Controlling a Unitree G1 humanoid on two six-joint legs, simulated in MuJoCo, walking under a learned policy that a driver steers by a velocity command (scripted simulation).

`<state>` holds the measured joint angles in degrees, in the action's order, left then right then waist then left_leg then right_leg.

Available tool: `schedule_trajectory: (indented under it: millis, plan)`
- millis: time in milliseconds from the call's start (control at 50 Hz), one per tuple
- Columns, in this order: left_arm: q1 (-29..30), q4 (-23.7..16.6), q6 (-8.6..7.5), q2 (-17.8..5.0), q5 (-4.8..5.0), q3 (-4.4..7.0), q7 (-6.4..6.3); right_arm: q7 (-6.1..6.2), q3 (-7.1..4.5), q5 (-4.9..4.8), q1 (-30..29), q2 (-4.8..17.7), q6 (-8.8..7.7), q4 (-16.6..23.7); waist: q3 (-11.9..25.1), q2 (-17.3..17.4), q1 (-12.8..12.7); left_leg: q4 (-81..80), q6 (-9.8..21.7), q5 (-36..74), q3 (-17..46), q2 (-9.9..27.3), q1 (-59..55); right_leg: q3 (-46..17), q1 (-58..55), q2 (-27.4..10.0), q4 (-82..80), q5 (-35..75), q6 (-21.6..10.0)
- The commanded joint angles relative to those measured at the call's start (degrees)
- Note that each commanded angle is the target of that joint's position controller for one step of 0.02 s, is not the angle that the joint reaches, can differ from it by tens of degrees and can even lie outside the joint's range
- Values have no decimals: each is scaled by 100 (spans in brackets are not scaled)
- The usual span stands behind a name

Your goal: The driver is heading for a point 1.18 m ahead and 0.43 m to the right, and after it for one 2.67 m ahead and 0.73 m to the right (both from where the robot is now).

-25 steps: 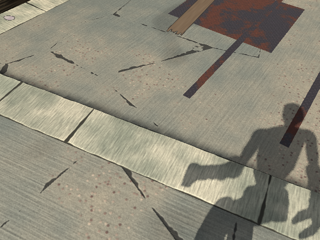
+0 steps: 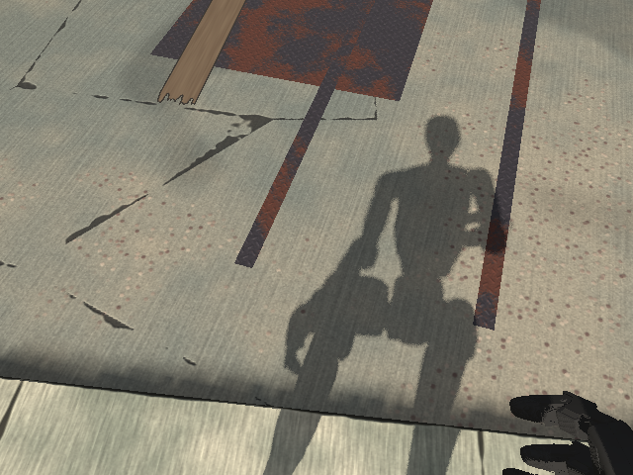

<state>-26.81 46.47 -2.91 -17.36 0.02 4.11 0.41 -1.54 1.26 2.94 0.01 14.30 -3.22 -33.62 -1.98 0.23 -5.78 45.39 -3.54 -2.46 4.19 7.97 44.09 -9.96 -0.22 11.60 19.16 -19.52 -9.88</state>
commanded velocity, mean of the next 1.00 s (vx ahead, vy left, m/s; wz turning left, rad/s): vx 0.63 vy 0.00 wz -0.61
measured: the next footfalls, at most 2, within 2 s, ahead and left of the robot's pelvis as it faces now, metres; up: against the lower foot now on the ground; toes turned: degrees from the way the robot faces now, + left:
left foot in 0.12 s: +0.34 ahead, +0.16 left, +0.00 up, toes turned -9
right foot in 0.68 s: +0.38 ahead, -0.20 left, +0.00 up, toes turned -46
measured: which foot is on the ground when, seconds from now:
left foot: up 0.00-0.10, down 0.12-0.68, up 0.70-1.00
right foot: down 0.00-0.12, up 0.14-0.66, down 0.68-1.00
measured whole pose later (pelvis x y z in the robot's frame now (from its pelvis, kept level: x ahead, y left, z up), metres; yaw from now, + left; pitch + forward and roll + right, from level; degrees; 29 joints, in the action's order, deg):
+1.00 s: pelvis +0.49 -0.19 -0.01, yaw -34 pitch +0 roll -2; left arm -24.2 51.2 -7.0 -14.9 -0.9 3.2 -0.8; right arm -4.4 -3.4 1.0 12.0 16.0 -1.1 -46.7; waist -1.7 2.7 -0.9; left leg 41.7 4.0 15.9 -0.4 4.9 38.0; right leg 12.6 -3.6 4.0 19.4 -23.1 -3.3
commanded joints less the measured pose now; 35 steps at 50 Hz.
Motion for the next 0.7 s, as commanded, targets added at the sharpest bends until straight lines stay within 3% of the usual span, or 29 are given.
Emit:
schedule_trajectory:
  millis: [20,60,80,100,120,140,160,180,200,220,240,260,280,320,360,400,440,520,540,560,600,620,640,660,680,700]
  plan:
    - [61,-315,-63,-1052,54,283,-41,8,-84,-60,-467,491,-92,444,-183,-226,35,-946,164,753,-529,-696,-1496,-1094,1003,-1128,-210,4267,-346]
    - [127,-308,-17,-1173,60,316,-106,117,-154,-31,0,672,-151,343,222,-286,230,-1512,283,563,-454,-1115,-2531,-1161,686,-985,734,5525,83]
    - [301,-350,-24,-1323,44,354,-110,196,-261,-69,586,930,-192,223,602,-413,575,-1634,316,598,-275,-1132,-3354,-1275,725,-940,1604,5673,306]
    - [687,-458,-62,-1343,86,369,-81,277,-367,-102,1613,1166,-254,-23,1033,-366,1196,-1958,378,1144,-137,-849,-4520,-1200,1098,-722,2830,5157,492]
    - [-990,109,-511,576,-1032,-395,612,57,-110,-312,4112,550,-156,-1068,2934,860,1303,-681,1646,4133,474,362,-8015,-796,2284,104,3821,1045,915]
    - [-1925,181,-619,747,-584,-314,807,-157,-184,67,4628,1040,-57,-717,3780,1970,1253,-339,3404,7708,2517,2121,-9231,-446,3595,609,7073,-2057,1195]
    - [-1155,-135,-608,-331,-350,-82,960,-294,-345,191,4012,1377,40,-798,3132,1226,1254,-1094,3612,5975,3752,2628,-8307,-150,4987,24,8541,-1725,1436]
    - [113,-347,-575,-760,-157,37,867,-255,-382,-7,2510,1235,-11,-391,1583,367,1128,-1576,2887,4420,2753,2116,-6232,141,5327,-679,7980,-1102,1431]
    - [499,-510,-540,-690,-231,-9,620,-212,-160,-141,1473,571,-50,-268,1204,50,797,-1938,2320,4203,1467,1734,-4709,204,4749,-1189,6984,-738,1334]
    - [327,-337,-492,-466,-365,-146,440,-38,-79,-167,1040,200,-86,-306,1415,380,539,-2202,2087,4238,895,1442,-4107,98,3897,-1588,6180,-689,1394]
    - [404,-461,-421,-212,-497,-275,334,107,-99,-165,748,184,-122,-321,1100,568,270,-2752,2008,3633,531,1258,-3386,260,3410,-1838,5692,-927,1491]
    - [526,-480,-360,-40,-523,-354,338,276,-187,-149,657,230,-225,-366,908,551,272,-3116,1936,3107,116,1094,-2889,499,2945,-1904,5388,-1150,1544]
    - [520,-496,-337,96,-494,-428,446,407,-311,-103,632,478,-356,-393,947,461,319,-3258,1937,2703,-318,921,-2744,732,2740,-1854,5263,-876,1552]
    - [708,-643,-284,165,-457,-518,648,486,-513,9,439,928,-548,-386,652,246,260,-3547,1789,1887,-1012,758,-2376,940,2577,-1950,4332,-255,1489]
    - [1048,-773,-172,28,-389,-503,783,538,-660,87,508,1218,-637,-370,487,189,370,-3631,1739,1856,-1282,897,-2676,963,2660,-1985,3644,248,1329]
    - [1101,-756,-73,-148,-357,-450,770,501,-630,173,825,1074,-612,-448,249,222,504,-3915,1800,232,-1151,1293,-3223,658,3097,-2063,3508,627,1137]
    - [1395,-798,-33,-273,-359,-370,693,486,-614,123,1122,1024,-587,-520,-1,274,695,-4076,1762,-1263,-950,1554,-4075,548,3896,-2048,3383,701,998]
    - [2343,-939,-67,2,-316,-427,605,486,-562,166,1941,972,-485,-826,-240,105,1269,-4148,1612,-1965,-1232,1624,-5808,730,5117,-2020,2931,637,934]
    - [3164,-1362,267,-347,-34,-172,485,162,-755,-305,2176,1354,-145,-1176,-396,166,1285,-3616,1002,-1563,-1889,1220,-5447,1524,4876,-1905,2704,1046,672]
    - [3337,-1459,382,-381,-22,-171,475,61,-716,-336,2404,1222,-21,-1199,-376,230,1402,-3488,888,-1397,-2085,1060,-5295,1777,4584,-1753,2617,889,576]
    - [3331,-1578,480,-240,-80,-173,485,67,-728,-277,2661,1259,78,-1345,-406,615,1355,-3344,883,-1125,-2136,1188,-5207,1859,4285,-1676,2665,246,413]
    - [3121,-1533,483,-260,-88,-142,466,91,-730,-212,2584,1290,118,-1384,-416,738,1182,-3203,887,-786,-2185,1263,-5176,1852,4100,-1593,2616,-94,317]
    - [2752,-1440,473,-318,-98,-97,410,131,-738,-156,2362,1358,142,-1370,-354,795,862,-2867,851,129,-2317,1261,-4985,1864,3572,-1437,2408,-423,179]
    - [2047,-1187,440,-379,-78,-25,325,140,-749,-163,2112,1420,167,-1348,-96,685,445,-2132,832,1457,-2503,1189,-4689,2047,2654,-1092,2174,-499,46]
    - [834,-735,362,-389,-116,61,237,128,-706,-229,1835,1385,186,-1314,396,310,-234,-796,802,2430,-2742,1012,-3893,2117,913,-718,1693,89,-113]
    - [-645,-197,319,-848,-221,265,115,98,-561,-141,1634,1026,148,-1167,1082,-702,-905,1271,623,1005,-2763,682,-2204,979,-1169,-1186,1306,-780,-323]
Velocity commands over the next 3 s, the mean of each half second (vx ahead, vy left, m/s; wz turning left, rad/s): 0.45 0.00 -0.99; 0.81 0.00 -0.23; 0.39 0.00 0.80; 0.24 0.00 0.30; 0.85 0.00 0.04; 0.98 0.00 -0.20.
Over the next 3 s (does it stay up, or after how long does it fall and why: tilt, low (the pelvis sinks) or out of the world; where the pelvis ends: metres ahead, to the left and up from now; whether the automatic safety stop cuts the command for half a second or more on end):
stays up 1.65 -0.47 -0.11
